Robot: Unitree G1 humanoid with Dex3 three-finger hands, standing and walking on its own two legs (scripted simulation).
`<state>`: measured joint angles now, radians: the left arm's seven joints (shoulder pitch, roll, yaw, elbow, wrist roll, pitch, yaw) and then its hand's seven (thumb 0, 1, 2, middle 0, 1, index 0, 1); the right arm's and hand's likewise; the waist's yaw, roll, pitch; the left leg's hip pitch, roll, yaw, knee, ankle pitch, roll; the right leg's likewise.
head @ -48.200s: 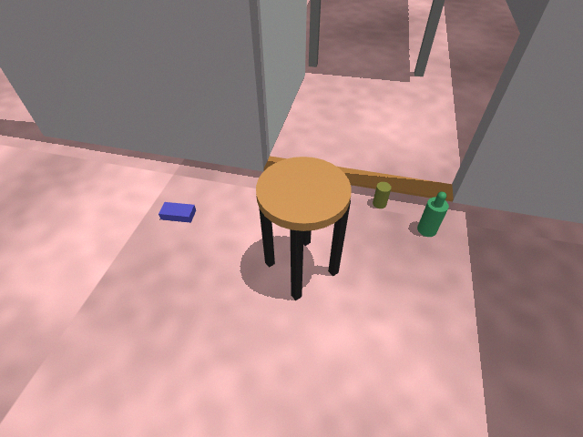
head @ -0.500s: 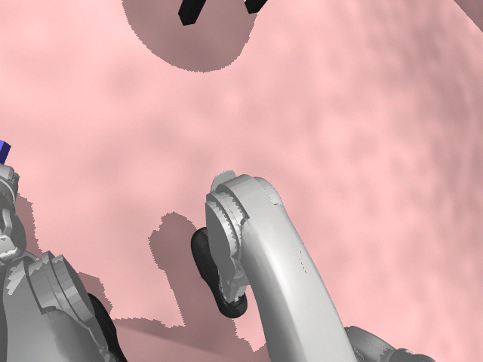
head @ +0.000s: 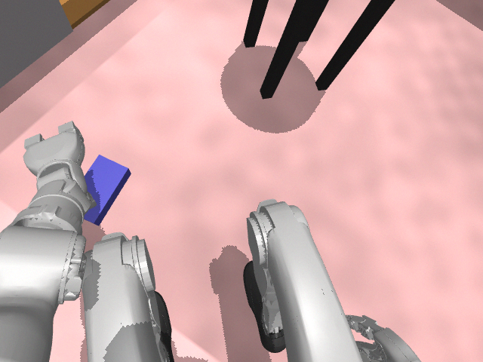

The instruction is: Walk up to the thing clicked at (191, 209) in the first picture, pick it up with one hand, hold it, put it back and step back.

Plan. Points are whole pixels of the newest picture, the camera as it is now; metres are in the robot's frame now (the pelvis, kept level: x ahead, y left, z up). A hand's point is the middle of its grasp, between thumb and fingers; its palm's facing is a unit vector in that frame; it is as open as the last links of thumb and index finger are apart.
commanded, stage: withdraw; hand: left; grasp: from above
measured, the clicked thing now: (98, 189) +0.48 +0.23 -0.32
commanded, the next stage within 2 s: home in 0.14 s
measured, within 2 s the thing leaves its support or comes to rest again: neither
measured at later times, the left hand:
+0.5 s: hand (25, 226) +0.37 +0.30 -0.14, palm faces -0.44 -0.12 -0.89, open 11.5 cm
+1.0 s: hand out of the picture +0.26 +0.23 +0.10, palm faces -0.22 -0.77 -0.60, open 7.5 cm
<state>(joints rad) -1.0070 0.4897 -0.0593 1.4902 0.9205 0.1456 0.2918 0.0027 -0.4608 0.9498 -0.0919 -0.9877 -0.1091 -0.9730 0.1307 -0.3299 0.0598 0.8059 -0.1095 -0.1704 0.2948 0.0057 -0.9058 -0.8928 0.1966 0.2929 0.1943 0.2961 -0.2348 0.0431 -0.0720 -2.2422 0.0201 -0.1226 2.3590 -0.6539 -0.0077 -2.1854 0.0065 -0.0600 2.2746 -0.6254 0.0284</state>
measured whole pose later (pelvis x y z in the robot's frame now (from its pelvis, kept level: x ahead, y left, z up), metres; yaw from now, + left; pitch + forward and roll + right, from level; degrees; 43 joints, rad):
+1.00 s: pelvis +0.03 +0.00 +0.19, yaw +4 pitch +29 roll -4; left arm 0.10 0.37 -0.03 0.17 0.38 0.12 0.04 0.01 0.86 0.91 -0.22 -0.32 -0.22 -0.32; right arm 0.06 -0.24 -0.04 0.54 0.03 -0.06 -0.01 0.01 -0.91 -0.90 0.20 0.29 0.20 0.30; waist -0.02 0.03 -0.21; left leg -1.63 0.02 -0.06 1.77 -0.64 -0.01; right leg -1.60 -0.01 -0.04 1.72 -0.62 0.02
